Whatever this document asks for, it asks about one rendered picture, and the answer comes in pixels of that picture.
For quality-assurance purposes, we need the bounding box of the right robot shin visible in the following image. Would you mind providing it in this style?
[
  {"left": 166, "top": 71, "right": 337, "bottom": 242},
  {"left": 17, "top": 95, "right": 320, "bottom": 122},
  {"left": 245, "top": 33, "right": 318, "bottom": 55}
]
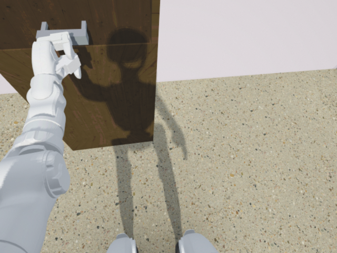
[{"left": 183, "top": 229, "right": 195, "bottom": 237}]

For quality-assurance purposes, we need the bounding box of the robot right thigh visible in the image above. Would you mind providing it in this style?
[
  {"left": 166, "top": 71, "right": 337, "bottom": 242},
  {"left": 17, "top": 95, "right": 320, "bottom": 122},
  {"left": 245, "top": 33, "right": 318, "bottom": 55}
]
[{"left": 179, "top": 233, "right": 219, "bottom": 253}]

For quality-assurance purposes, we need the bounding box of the robot left upper arm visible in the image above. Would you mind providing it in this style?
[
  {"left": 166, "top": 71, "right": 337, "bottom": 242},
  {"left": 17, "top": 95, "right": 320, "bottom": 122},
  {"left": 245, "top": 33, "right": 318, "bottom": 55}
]
[{"left": 0, "top": 150, "right": 70, "bottom": 253}]

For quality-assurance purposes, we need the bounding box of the handle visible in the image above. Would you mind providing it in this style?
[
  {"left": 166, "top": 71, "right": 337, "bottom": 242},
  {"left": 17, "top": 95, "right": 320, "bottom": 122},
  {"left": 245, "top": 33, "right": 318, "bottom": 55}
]
[{"left": 36, "top": 21, "right": 89, "bottom": 45}]

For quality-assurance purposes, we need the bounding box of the robot left forearm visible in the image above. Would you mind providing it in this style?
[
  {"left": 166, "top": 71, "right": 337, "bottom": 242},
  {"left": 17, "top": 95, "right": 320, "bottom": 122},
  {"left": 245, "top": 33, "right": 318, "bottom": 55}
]
[{"left": 2, "top": 74, "right": 66, "bottom": 160}]

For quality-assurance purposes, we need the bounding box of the cabinet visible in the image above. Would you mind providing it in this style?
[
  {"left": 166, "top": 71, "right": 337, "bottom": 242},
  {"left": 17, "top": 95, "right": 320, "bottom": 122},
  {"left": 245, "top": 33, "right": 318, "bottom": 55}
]
[{"left": 0, "top": 0, "right": 160, "bottom": 151}]

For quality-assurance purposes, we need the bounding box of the drawer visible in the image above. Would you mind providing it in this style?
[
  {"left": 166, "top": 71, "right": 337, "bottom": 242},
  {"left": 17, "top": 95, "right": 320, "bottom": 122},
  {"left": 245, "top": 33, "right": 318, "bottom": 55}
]
[{"left": 0, "top": 0, "right": 150, "bottom": 50}]

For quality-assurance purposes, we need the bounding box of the robot left hand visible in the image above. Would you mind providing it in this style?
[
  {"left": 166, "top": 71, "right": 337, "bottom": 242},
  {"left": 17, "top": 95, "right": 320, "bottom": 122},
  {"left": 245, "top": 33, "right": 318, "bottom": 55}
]
[{"left": 32, "top": 32, "right": 81, "bottom": 83}]

